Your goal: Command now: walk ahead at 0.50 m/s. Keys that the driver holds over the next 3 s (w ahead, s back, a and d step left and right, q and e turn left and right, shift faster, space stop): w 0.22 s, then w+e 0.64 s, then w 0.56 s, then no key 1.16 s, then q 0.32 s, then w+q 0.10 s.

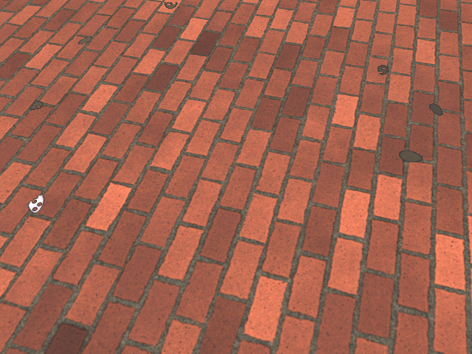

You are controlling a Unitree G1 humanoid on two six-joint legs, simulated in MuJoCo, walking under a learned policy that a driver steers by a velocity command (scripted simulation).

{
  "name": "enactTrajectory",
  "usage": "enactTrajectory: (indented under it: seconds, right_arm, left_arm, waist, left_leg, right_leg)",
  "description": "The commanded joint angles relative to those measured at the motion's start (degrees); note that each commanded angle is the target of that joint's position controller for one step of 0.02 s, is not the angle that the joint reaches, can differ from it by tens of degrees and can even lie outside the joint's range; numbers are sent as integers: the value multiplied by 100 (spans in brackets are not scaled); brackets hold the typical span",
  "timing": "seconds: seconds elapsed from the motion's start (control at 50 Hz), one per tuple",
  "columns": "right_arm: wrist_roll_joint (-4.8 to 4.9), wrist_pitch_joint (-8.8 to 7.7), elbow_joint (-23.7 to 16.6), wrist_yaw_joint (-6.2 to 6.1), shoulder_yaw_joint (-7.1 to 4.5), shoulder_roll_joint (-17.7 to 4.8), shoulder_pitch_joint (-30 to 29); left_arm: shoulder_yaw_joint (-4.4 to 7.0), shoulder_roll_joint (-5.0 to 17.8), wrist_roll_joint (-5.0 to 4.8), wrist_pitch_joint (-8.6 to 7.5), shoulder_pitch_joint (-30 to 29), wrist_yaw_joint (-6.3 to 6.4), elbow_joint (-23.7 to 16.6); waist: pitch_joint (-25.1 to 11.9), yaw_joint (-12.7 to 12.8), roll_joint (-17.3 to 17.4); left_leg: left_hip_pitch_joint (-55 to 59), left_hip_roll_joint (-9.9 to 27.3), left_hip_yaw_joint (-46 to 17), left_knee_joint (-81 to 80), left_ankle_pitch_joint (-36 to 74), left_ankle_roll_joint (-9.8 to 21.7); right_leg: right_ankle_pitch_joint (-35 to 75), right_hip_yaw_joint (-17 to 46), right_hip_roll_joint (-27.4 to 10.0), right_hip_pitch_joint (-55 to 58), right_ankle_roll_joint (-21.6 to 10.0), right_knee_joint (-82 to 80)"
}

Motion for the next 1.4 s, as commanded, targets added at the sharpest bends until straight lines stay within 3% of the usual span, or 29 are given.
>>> enactTrajectory:
  seconds: [0.02, 0.12, 0.16, 0.18, 0.2, 0.22, 0.24, 0.28, 0.34, 0.52, 0.62, 0.68, 0.72, 0.74, 0.76, 0.78, 0.8, 0.84, 0.92, 1.02, 1.14, 1.18, 1.22, 1.24, 1.26, 1.28, 1.3, 1.34, 1.4]
  right_arm:
    - [40, -115, -476, 73, -12, -223, -653]
    - [58, -186, -639, 216, -54, -417, -838]
    - [23, -200, -380, 195, -204, -688, 92]
    - [-11, -191, -113, 140, -344, -999, 1037]
    - [-130, -165, -15, 89, -475, -1593, 1771]
    - [-14, -130, 80, 109, -422, -1374, 1940]
    - [14, -122, 26, 99, -294, -994, 1631]
    - [-51, -132, -51, 76, -185, -657, 889]
    - [-109, -281, -2, 116, -125, -363, 533]
    - [-106, -298, 368, -79, -227, -747, 735]
    - [12, -77, 610, -115, -303, -903, 1140]
    - [55, 71, 547, -189, -371, -1125, 950]
    - [62, 141, 471, -242, -349, -1140, 800]
    - [-95, 61, 285, -228, -214, -724, 1009]
    - [-114, -171, 49, -127, -9, -196, 1240]
    - [102, -384, -37, -16, -123, -708, 605]
    - [219, -494, -151, 29, -124, -767, 270]
    - [-37, -488, -56, -52, -182, -772, 199]
    - [-102, -240, -38, -38, -169, -579, 440]
    - [-75, -252, -275, 31, -31, -306, -531]
    - [-9, -350, -508, 171, -65, -532, -1079]
    - [-6, -378, -470, 191, -101, -632, -815]
    - [-49, -403, -147, 153, -266, -948, 379]
    - [-120, -397, -17, 123, -335, -1273, 1360]
    - [-82, -344, 213, 168, -441, -1620, 1758]
    - [76, -324, 199, 185, -293, -1031, 1755]
    - [60, -300, 121, 155, -213, -787, 1329]
    - [-71, -246, 27, 142, -131, -626, 725]
    - [-71, -288, 83, 142, -83, -541, 640]
  left_arm:
    - [233, 1037, -58, -24, 100, 48, -197]
    - [293, 1153, -93, 147, 231, 99, -20]
    - [296, 1184, -102, 203, 3, 125, -45]
    - [212, 980, -43, 208, 13, 138, -103]
    - [33, 446, 54, 121, 508, 111, -285]
    - [-22, 354, 1, -11, 620, 68, -197]
    - [126, 922, -175, -101, 189, 20, -269]
    - [140, 902, -202, -114, -462, 22, -421]
    - [173, 651, -122, 127, -192, 67, -259]
    - [109, 296, -49, 181, -1304, -57, -716]
    - [79, 285, -66, 192, -1956, -229, -1175]
    - [219, 546, -75, 225, -1528, -295, -1262]
    - [534, 1095, -104, 249, 41, -209, -912]
    - [713, 1681, -103, 313, 695, -66, -785]
    - [686, 1904, -114, 241, 416, -89, -959]
    - [531, 1369, -70, 196, 477, -105, -993]
    - [464, 1108, -61, 146, 272, -93, -991]
    - [346, 742, -50, 117, -434, -78, -1135]
    - [338, 823, 9, 75, -570, 34, -1230]
    - [340, 924, -30, 85, -143, 125, -1019]
    - [348, 974, -56, 143, 326, 129, -704]
    - [371, 1027, -44, 194, 288, 156, -668]
    - [314, 924, -16, 230, 104, 158, -732]
    - [201, 675, 84, 236, 119, 166, -864]
    - [62, 156, -30, 122, 1057, 121, -861]
    - [136, 691, -100, 55, 723, 107, -785]
    - [213, 961, -168, 15, 30, 87, -962]
    - [211, 848, -37, -16, -497, 102, -1100]
    - [199, 584, -25, 71, -182, 96, -1025]
  waist:
    - [227, 92, -526]
    - [236, -44, -669]
    - [-329, -614, -693]
    - [-1024, -997, -521]
    - [-1978, -963, 592]
    - [-2459, -966, 1408]
    - [-1681, -1051, 827]
    - [-551, -780, 165]
    - [-151, -431, 277]
    - [283, -638, 4]
    - [473, -825, -20]
    - [22, -431, 289]
    - [-812, 431, 145]
    - [-1382, 459, -862]
    - [-2072, -31, -1683]
    - [-1960, 342, -982]
    - [-1237, 282, -768]
    - [-471, -201, -157]
    - [-289, -497, -395]
    - [-75, -67, -579]
    - [187, 105, -675]
    - [113, -77, -803]
    - [-689, -709, -711]
    - [-1563, -1064, -151]
    - [-2198, -677, 1651]
    - [-1910, -937, 1020]
    - [-1023, -981, 532]
    - [-242, -710, -6]
    - [-230, -399, 286]
  left_leg:
    - [302, -196, 223, -677, 526, -2]
    - [393, -363, 215, -1199, -295, 305]
    - [1779, -673, 508, -1438, -411, 548]
    - [3301, -455, 306, -1250, -238, 772]
    - [5615, 1017, -1865, -1176, -483, 1532]
    - [6276, 1592, -3847, -2094, -1363, 2072]
    - [5739, 1444, -3282, -2264, -1976, 1776]
    - [4114, 1022, -1850, -2620, -1525, 1406]
    - [2974, 629, -743, -3110, -437, 1185]
    - [3190, 515, 904, -3550, 240, 986]
    - [4396, 893, 1166, -3055, 1063, 900]
    - [4674, 922, 1393, -1923, 3731, 702]
    - [3837, 574, 1606, 281, 3825, 386]
    - [1924, 106, 1631, 2255, 1047, 85]
    - [-15, -1127, 494, 3890, -3427, -139]
    - [-681, -766, -356, 4100, -3226, 21]
    - [-865, -510, -269, 3787, -2749, 168]
    - [-218, -107, -194, 2713, -2083, 161]
    - [386, -11, -24, 1795, -1550, -178]
    - [749, -274, 176, -320, 495, -246]
    - [410, -422, 68, -1200, 215, 101]
    - [701, -513, 149, -1297, -282, 282]
    - [2510, -624, 305, -1405, -116, 620]
    - [4148, 333, -815, -1241, -34, 1012]
    - [6040, 1511, -3476, -1794, -1239, 1986]
    - [5967, 1432, -4003, -2307, -2604, 1828]
    - [5210, 1231, -3124, -2426, -2642, 1537]
    - [3819, 819, -2090, -2681, -1451, 1392]
    - [3181, 525, -1353, -3014, -458, 1404]
  right_leg:
    - [1180, 659, -1469, -195, -828, -508]
    - [1907, 823, -1885, 702, -670, 93]
    - [3486, 563, -1644, 643, -472, 1179]
    - [3268, 332, -1338, -7, -286, 2384]
    - [1167, 40, -628, -2076, 82, 4598]
    - [-2165, 593, -33, -3376, 221, 5818]
    - [-2081, 982, -411, -4004, 124, 6311]
    - [-1130, 752, -923, -3914, 75, 5828]
    - [-505, 869, -1165, -3109, 145, 5288]
    - [1747, 504, -987, -3413, 298, 2950]
    - [1085, 181, -866, -3811, 50, 2281]
    - [175, -306, -384, -2900, -266, 2288]
    - [419, -259, 3, -602, -661, 1792]
    - [311, 1710, -1160, 1305, -1205, 1712]
    - [-431, 4961, -2321, 2615, -2275, 743]
    - [-583, 4655, -2211, 2631, -1982, 442]
    - [-266, 3741, -2005, 1948, -1730, 448]
    - [763, 2642, -1521, 384, -1368, 280]
    - [1903, 1917, -1310, -748, -1421, -55]
    - [1516, 1204, -920, -976, -974, -126]
    - [1300, 1724, -1517, 164, -871, 295]
    - [2048, 1788, -1616, 462, -753, 616]
    - [3448, 1406, -1154, 205, -504, 2012]
    - [2119, 1113, -732, -778, -299, 3660]
    - [-1750, 826, 224, -3020, 129, 5632]
    - [-2168, 1318, -46, -3800, 101, 6173]
    - [-1646, 1170, -343, -4113, 66, 6206]
    - [-877, 855, -785, -3827, 104, 5597]
    - [-600, 750, -1012, -3240, 199, 4988]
